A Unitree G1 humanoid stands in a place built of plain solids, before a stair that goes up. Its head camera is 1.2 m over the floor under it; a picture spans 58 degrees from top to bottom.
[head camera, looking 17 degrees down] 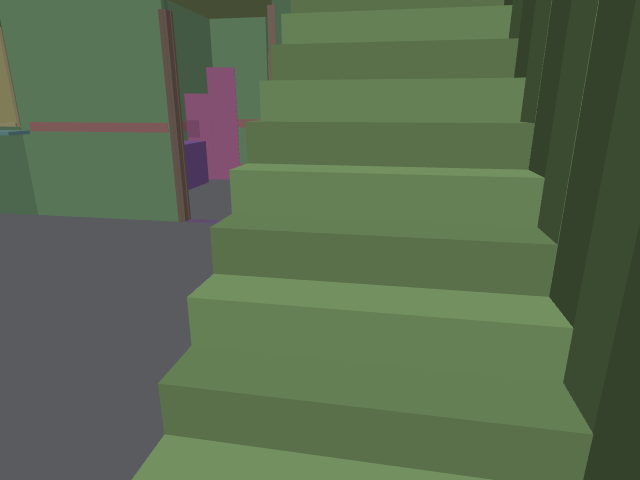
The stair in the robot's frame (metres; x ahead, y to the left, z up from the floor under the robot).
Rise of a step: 0.19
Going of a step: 0.23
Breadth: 1.26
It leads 10 degrees to the right of straight ahead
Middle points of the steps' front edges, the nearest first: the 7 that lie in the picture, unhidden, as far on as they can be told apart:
1.04 -0.12 0.38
1.27 -0.16 0.57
1.49 -0.20 0.76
1.72 -0.24 0.95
1.94 -0.28 1.14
2.16 -0.32 1.33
2.39 -0.36 1.52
